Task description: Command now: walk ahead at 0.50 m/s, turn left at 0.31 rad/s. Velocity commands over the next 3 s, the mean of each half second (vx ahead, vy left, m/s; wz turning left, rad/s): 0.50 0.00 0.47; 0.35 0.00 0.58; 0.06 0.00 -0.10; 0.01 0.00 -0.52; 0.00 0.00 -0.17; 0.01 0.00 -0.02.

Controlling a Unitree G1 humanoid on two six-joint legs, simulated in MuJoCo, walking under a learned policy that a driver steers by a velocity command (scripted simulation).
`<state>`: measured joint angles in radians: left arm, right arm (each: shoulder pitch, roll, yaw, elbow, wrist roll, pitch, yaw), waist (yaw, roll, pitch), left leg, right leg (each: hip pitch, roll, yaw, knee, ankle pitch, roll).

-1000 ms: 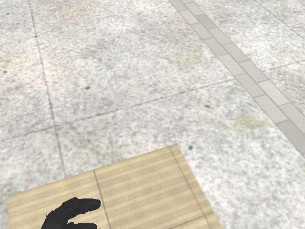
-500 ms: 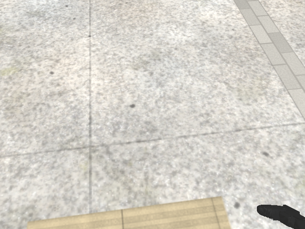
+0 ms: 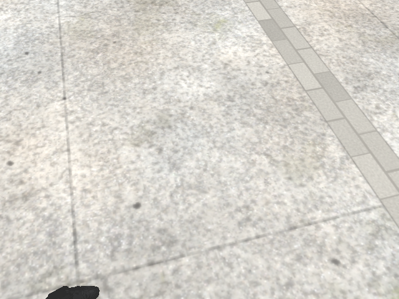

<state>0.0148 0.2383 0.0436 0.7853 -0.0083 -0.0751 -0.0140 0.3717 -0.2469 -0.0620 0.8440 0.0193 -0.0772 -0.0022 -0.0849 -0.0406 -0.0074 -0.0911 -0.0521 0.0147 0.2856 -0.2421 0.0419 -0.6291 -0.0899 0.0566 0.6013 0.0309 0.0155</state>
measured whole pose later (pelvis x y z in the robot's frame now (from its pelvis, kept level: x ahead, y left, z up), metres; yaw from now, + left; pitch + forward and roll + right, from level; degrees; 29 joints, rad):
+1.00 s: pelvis +0.47 +0.11 -0.01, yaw +34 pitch +3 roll +0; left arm -0.01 0.27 0.04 0.73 0.01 -0.06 0.00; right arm 0.28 -0.29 -0.09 0.68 0.02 0.01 -0.03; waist -0.06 -0.03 0.04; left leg -0.23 -0.13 -0.15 0.46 -0.27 0.08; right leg -0.62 0.00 0.10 0.63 -0.06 0.06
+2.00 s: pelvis +0.54 +0.11 -0.01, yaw +10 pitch +2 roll +1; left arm 0.16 0.29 0.06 0.62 0.00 0.03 0.00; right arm 0.16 -0.33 -0.09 0.71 -0.01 0.02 -0.04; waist 0.00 0.04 0.05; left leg -0.54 0.04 -0.02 1.13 -0.45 -0.08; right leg -0.30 0.04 0.04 0.49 -0.23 -0.05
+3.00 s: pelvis +0.56 +0.15 -0.01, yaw +6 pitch -2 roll +0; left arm 0.22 0.22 0.04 0.85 0.00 0.02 0.04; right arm 0.22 -0.22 -0.02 0.81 -0.01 -0.02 -0.02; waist 0.00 -0.01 0.03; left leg -0.21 -0.02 0.00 0.55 -0.31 0.02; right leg -0.22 0.03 0.11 0.56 -0.31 0.01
